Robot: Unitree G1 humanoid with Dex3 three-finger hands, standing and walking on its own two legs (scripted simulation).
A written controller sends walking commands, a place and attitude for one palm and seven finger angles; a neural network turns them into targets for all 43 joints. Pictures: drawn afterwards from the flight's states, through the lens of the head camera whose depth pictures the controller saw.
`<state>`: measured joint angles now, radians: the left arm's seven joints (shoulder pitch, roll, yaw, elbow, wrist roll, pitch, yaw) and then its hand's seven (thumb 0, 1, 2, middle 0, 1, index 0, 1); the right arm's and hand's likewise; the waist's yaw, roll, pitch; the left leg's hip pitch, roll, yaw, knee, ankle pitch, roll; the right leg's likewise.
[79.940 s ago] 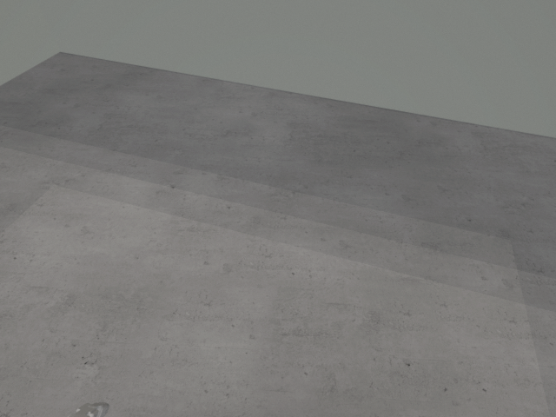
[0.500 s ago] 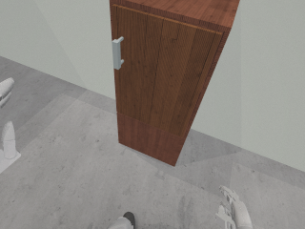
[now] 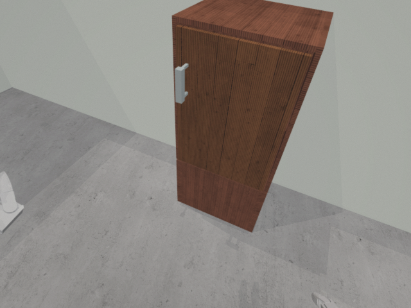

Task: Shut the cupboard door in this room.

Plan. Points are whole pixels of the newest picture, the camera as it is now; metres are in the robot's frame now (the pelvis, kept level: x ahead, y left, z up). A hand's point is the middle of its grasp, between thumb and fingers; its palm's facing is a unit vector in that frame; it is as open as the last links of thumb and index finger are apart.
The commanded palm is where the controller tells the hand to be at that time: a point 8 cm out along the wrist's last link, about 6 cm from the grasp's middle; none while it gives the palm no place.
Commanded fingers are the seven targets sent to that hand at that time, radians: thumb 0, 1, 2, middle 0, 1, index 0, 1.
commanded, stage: stop stepping back and stand still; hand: left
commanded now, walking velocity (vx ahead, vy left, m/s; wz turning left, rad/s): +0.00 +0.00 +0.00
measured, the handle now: (182, 83) +0.80 +0.13 +0.05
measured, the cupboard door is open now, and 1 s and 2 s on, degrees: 0 0 0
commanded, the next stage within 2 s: let the arm hang, fingers relaxed in 0.18 s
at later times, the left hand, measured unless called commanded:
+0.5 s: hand out of the picture +0.10 +0.22 -0.12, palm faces +0.03 -0.95 -0.32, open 7.4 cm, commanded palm none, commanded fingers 0.00 0.90 0.90 -0.20 -0.30 -0.20 -0.30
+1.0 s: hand out of the picture -0.11 +0.15 -0.16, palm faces +0.07 -0.98 -0.18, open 7.4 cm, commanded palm none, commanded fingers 0.00 0.90 0.90 -0.20 -0.30 -0.20 -0.30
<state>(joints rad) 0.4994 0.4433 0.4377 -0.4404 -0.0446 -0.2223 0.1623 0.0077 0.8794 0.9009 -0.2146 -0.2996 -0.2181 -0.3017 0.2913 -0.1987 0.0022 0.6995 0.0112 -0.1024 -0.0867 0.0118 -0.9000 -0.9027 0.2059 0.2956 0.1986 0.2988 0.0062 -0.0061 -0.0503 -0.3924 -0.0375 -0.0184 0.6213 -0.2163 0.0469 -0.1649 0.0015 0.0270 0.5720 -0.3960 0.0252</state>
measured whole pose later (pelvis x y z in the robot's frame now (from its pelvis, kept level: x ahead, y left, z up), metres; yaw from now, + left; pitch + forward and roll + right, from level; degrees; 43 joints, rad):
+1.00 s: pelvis -0.01 -0.01 +0.01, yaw +1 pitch -2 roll -1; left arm 0.45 0.12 0.00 1.19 0.01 0.01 0.04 0.00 0.91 0.90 -0.20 -0.30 -0.20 -0.30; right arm 0.34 -0.09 0.01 1.13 -0.01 0.03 -0.04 0.00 -0.90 -0.90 0.20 0.30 0.20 0.30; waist -0.01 0.01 0.02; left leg -0.29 -0.05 -0.03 0.42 -0.11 0.04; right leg -0.09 0.03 0.00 0.43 -0.31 -0.02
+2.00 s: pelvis +0.01 -0.02 +0.02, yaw +0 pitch -2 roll +0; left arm 0.38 0.12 0.00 1.16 0.01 -0.01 0.04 0.00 0.90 0.90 -0.20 -0.30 -0.20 -0.30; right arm 0.29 -0.13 0.00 1.13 -0.01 0.01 -0.04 0.00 -0.91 -0.90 0.20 0.29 0.19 0.30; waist 0.00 -0.01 0.03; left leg -0.25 -0.05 -0.02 0.41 -0.13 0.03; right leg -0.05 0.03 0.01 0.40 -0.32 -0.03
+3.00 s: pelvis +0.03 -0.04 +0.02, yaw +0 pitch -2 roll +1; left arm 0.37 0.11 0.00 1.16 0.01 -0.01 0.04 0.00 0.90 0.90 -0.20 -0.30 -0.20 -0.30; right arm 0.29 -0.12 0.01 1.14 -0.01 0.01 -0.05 0.00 -0.91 -0.90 0.20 0.29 0.19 0.30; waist 0.00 -0.01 0.04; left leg -0.23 -0.03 -0.03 0.43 -0.18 0.00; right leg 0.00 0.05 0.01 0.37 -0.34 -0.06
